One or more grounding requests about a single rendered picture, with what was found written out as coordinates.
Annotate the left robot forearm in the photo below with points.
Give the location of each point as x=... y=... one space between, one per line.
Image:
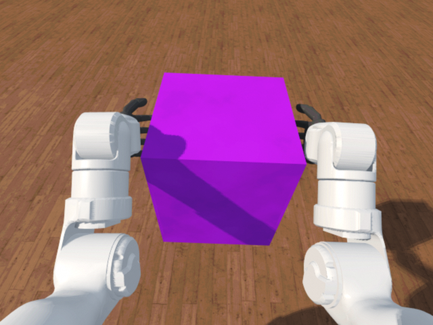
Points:
x=103 y=143

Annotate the right robot forearm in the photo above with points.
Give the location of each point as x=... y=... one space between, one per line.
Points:
x=345 y=155

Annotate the robot left upper arm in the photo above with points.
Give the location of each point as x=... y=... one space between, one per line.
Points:
x=93 y=272

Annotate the robot right upper arm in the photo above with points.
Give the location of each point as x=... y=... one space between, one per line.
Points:
x=352 y=282

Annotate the carton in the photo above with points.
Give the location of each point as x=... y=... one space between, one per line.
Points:
x=222 y=158

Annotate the left robot hand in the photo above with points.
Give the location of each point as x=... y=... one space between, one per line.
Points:
x=129 y=109

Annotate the right robot hand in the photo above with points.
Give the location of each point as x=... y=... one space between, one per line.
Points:
x=313 y=115

